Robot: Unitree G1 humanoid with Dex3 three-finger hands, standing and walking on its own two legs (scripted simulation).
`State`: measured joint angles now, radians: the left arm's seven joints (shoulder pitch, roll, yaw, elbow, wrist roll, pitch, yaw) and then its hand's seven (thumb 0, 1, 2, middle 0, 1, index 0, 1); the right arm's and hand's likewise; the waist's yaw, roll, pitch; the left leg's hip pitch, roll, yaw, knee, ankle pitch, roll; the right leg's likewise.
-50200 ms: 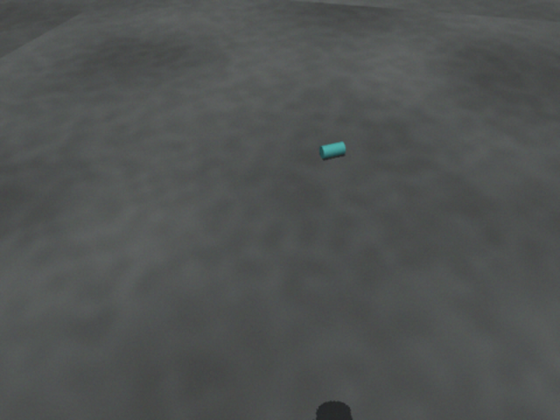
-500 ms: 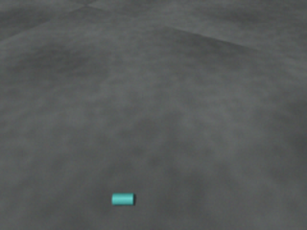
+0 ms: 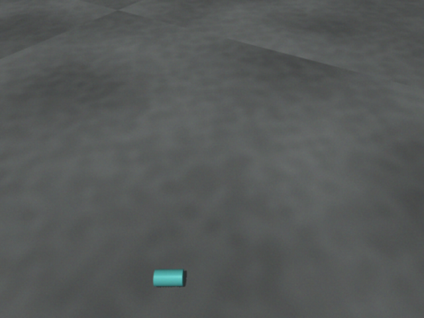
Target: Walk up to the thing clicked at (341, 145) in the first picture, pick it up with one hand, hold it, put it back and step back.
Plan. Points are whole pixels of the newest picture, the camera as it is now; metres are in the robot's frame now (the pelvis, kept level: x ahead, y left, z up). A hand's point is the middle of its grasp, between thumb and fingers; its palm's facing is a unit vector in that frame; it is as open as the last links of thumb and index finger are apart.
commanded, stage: stand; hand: left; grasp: from above
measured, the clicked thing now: (169, 277) +0.45 +0.22 -0.75
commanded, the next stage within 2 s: step back in 0.26 s
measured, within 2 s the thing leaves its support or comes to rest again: neither
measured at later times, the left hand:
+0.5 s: hand out of the picture +0.06 +0.26 -0.17, palm faces -0.04 -0.92 -0.40, open 7.4 cm
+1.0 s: hand out of the picture -0.01 +0.29 -0.18, palm faces -0.11 -0.93 -0.35, open 7.4 cm
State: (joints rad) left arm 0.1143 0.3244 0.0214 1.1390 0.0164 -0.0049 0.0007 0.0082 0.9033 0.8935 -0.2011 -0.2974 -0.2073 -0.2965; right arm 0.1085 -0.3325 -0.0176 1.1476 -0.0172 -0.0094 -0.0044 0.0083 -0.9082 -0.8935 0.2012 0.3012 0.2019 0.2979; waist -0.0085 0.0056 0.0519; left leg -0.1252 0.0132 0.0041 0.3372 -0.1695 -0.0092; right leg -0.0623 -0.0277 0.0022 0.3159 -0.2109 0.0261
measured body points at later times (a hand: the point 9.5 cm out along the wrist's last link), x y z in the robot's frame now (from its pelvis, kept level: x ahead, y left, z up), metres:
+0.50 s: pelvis -0.04 -0.01 -0.02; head +0.02 -0.01 +0.43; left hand +0.07 +0.31 -0.14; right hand +0.06 -0.32 -0.15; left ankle +0.01 +0.12 -0.75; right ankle -0.02 -0.14 -0.75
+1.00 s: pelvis -0.13 +0.04 -0.02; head -0.05 +0.06 +0.43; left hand +0.00 +0.34 -0.15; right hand -0.07 -0.28 -0.13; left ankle -0.10 +0.12 -0.75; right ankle -0.16 -0.10 -0.68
